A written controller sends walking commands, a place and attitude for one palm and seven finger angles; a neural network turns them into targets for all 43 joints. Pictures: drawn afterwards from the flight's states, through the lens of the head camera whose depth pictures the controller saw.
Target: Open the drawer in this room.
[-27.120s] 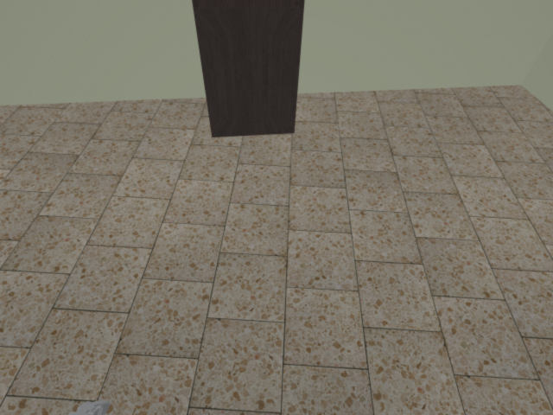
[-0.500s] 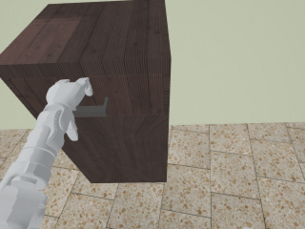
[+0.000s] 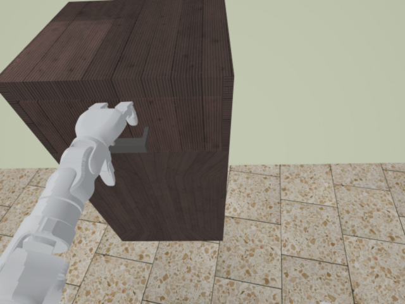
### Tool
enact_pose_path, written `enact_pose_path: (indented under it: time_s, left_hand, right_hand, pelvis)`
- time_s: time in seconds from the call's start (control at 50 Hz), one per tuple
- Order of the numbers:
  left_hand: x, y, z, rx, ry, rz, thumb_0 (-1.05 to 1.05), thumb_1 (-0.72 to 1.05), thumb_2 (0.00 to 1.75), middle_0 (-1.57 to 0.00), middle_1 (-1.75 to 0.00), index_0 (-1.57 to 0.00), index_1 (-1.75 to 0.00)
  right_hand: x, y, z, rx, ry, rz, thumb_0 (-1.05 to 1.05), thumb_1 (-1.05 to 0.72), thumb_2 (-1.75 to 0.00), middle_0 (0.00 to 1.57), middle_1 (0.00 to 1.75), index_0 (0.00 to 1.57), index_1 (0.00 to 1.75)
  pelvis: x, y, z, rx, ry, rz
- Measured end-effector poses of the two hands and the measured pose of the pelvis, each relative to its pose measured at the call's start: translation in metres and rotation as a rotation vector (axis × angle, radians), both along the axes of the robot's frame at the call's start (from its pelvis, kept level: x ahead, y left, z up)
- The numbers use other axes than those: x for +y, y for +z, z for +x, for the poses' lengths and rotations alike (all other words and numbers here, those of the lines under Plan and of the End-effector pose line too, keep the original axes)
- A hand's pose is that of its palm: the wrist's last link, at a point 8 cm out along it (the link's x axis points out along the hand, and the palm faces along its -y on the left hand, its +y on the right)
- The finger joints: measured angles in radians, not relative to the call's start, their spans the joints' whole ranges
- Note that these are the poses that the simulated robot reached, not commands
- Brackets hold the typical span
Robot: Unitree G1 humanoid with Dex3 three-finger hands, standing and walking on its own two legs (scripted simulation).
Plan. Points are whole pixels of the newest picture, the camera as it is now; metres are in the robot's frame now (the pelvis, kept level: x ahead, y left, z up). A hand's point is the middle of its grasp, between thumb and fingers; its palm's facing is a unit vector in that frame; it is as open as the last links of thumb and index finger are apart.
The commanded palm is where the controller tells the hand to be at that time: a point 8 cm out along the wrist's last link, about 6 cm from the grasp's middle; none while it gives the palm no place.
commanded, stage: move the hooked fingers above the handle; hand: left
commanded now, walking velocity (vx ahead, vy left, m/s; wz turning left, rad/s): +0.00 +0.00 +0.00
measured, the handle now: (126, 138) +0.48 +0.21 +0.04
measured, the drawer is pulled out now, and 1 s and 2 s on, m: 0.00 0.00 0.00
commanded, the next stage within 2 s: lower the fingers behind the handle in 0.24 s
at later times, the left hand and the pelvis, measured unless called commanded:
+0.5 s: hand (120, 146) +0.41 +0.19 +0.09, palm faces -0.02 -0.07 -1.00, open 13.8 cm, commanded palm +0.40 +0.21 +0.15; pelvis -0.01 +0.00 +0.00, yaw +0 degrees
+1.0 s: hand (118, 153) +0.42 +0.21 +0.05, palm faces -0.02 -0.05 -1.00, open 13.8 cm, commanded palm +0.40 +0.21 +0.12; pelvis +0.00 +0.00 -0.01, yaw +0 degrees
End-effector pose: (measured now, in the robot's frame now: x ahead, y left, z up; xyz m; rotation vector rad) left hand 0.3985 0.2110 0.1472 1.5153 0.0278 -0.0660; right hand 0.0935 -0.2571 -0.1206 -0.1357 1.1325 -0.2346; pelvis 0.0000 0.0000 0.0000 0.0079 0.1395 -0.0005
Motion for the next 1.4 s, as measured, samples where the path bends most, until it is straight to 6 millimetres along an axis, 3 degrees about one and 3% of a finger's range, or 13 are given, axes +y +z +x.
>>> enact_pose_path:
  time_s: [0.1,0.28,0.48,0.7,0.98,1.4]
  left_hand:
    - [-0.005,0.004,0.0,-0.071,-0.036,-0.01,0.0,-0.49,0.3,-0.32,-1.2,-0.32,-1.2]
    - [0.021,0.01,0.001,-0.042,0.119,0.033,0.0,-0.49,0.3,-0.32,-1.2,-0.32,-1.2]
    - [-0.013,-0.003,-0.007,-0.041,-0.051,-0.02,-0.01,-0.49,0.3,-0.32,-1.2,-0.32,-1.2]
    - [0.005,-0.015,0.003,-0.027,0.087,0.03,0.0,-0.49,0.3,-0.32,-1.2,-0.32,-1.2]
    - [-0.001,-0.038,0.001,-0.039,0.01,-0.001,0.0,-0.49,0.3,-0.32,-1.2,-0.32,-1.2]
    - [-0.005,-0.058,0.002,-0.012,0.036,0.008,0.0,-0.49,0.3,-0.31,-1.21,-0.3,-1.2]
  right_hand:
    - [0.0,-0.001,-0.001,0.0,0.0,-0.002,0.01,-0.9,-0.9,0.2,0.3,0.2,0.3]
    - [0.0,0.0,-0.002,-0.006,-0.004,0.007,0.01,-0.9,-0.9,0.2,0.3,0.2,0.3]
    - [-0.003,0.003,0.006,-0.026,0.014,-0.015,0.01,-0.9,-0.9,0.2,0.3,0.2,0.3]
    - [-0.003,-0.004,-0.007,0.001,-0.006,0.003,0.01,-0.9,-0.9,0.2,0.3,0.2,0.3]
    - [-0.016,-0.007,-0.024,0.061,-0.038,-0.032,0.01,-0.9,-0.9,0.2,0.3,0.2,0.3]
    - [-0.007,-0.01,-0.027,0.049,-0.046,-0.014,0.01,-0.9,-0.9,0.2,0.3,0.2,0.3]
  pelvis:
    - [0.001,-0.001,-0.002,0.005,-0.003,-0.001]
    - [0.001,0.0,-0.002,0.003,-0.003,-0.001]
    - [0.001,-0.001,-0.005,-0.004,0.002,-0.001]
    - [-0.004,-0.003,-0.005,0.022,-0.002,0.0]
    - [-0.004,-0.007,-0.001,0.049,-0.005,-0.003]
    - [-0.002,-0.011,-0.004,0.068,-0.013,-0.005]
